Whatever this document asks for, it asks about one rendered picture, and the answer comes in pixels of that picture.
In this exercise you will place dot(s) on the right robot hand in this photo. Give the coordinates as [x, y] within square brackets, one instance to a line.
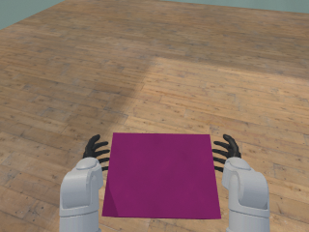
[232, 148]

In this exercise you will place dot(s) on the left robot hand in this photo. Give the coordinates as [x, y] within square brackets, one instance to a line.
[91, 147]

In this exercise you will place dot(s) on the carton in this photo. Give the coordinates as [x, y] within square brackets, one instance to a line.
[161, 175]

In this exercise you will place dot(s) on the robot left forearm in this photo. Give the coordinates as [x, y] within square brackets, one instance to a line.
[79, 197]

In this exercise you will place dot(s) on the robot right forearm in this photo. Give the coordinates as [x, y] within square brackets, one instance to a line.
[248, 197]

